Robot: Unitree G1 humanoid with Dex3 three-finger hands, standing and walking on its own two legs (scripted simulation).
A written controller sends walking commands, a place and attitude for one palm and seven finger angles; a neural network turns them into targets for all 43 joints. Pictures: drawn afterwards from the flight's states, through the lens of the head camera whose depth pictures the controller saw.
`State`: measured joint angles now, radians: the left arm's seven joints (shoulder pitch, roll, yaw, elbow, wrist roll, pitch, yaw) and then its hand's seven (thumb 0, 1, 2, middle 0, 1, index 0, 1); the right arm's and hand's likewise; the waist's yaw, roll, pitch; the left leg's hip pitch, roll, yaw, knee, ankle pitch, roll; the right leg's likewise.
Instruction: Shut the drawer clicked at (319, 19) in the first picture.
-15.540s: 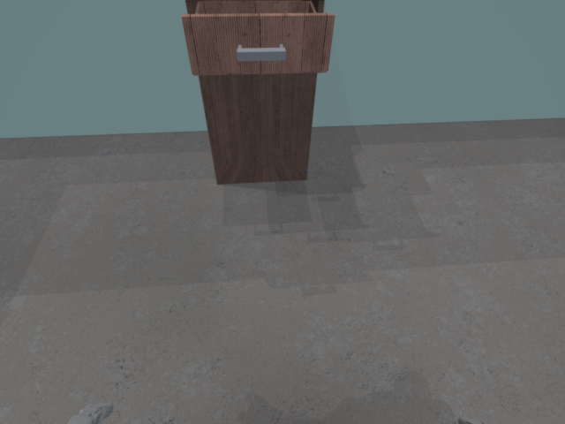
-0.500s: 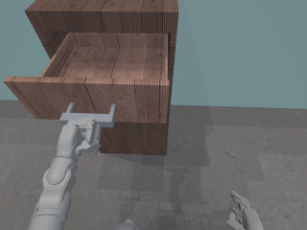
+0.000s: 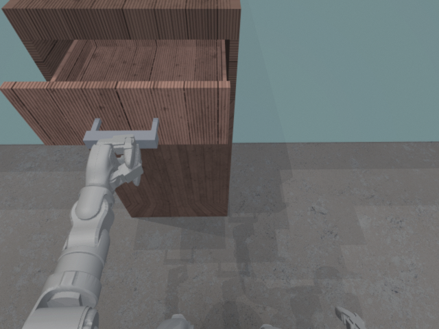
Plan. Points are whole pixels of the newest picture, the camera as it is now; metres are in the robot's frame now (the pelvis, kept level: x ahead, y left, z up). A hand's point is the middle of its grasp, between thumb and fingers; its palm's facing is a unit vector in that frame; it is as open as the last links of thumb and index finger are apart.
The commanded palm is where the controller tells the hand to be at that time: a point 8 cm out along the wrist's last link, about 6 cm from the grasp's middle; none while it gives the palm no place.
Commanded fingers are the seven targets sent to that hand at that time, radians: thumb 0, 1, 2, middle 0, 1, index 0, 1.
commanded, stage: push the drawer shut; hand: left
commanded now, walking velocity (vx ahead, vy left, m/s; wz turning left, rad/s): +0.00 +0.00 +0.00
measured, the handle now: (124, 131) +0.47 +0.20 +0.08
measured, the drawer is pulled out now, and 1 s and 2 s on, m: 0.16 0.05 0.00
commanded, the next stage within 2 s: pull the fist back off the drawer in 1.58 s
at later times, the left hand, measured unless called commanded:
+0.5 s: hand (143, 142) +0.45 +0.16 +0.07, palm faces +0.02 -1.00 -0.04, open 3.0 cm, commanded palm +0.44 +0.21 +0.08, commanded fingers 0.00 0.90 0.90 -1.40 -1.60 -1.40 -1.60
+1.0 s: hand (146, 120) +0.50 +0.16 +0.07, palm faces +0.02 -1.00 -0.03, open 3.1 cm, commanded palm +0.50 +0.21 +0.08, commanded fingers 0.00 0.90 0.90 -1.40 -1.60 -1.40 -1.60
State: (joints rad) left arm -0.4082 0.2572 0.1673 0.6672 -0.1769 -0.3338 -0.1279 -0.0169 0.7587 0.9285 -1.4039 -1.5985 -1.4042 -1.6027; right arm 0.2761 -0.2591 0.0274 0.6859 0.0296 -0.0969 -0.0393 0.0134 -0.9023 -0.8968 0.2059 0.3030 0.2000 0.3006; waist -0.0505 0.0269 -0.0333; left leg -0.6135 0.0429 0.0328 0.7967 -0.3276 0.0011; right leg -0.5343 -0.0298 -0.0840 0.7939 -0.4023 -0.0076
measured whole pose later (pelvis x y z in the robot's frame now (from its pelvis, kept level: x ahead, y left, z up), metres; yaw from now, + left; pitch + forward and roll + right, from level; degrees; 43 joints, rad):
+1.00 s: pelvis +0.00 +0.00 -0.02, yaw -1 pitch +16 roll -2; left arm -0.90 0.45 0.34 1.19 -0.09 -0.39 -0.16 0.00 0.74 0.93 -1.40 -1.60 -1.40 -1.60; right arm 0.37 -0.27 0.03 0.70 0.00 -0.03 -0.02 0.01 -0.90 -0.90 0.21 0.30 0.20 0.30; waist -0.16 0.03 -0.06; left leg -0.84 0.07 0.02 0.90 -0.36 0.00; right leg -0.75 0.00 -0.09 0.87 -0.41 -0.01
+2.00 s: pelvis -0.01 +0.02 -0.03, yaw -2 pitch +22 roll -4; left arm -1.14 0.55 0.35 1.32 -0.01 -0.33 -0.09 0.03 0.68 0.93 -1.40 -1.60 -1.40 -1.60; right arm 0.44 -0.28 0.05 0.68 -0.05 -0.01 0.01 0.01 -0.90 -0.90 0.21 0.30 0.20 0.30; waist -0.23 0.04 -0.08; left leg -1.00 0.07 0.00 0.99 -0.36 0.02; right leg -0.89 0.00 -0.10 0.91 -0.40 0.00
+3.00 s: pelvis +0.04 +0.00 +0.02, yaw -1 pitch +6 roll -1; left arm -0.19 0.28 0.24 0.32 -0.25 -0.14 -0.20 0.01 0.90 0.90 -1.40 -1.60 -1.40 -1.60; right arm 0.23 -0.26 0.02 0.57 0.06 0.00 -0.03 0.01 -0.90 -0.90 0.20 0.30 0.20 0.30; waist -0.01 0.06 -0.10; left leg -0.44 0.04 0.04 0.70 -0.35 0.00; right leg -0.35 -0.01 -0.07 0.65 -0.40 0.00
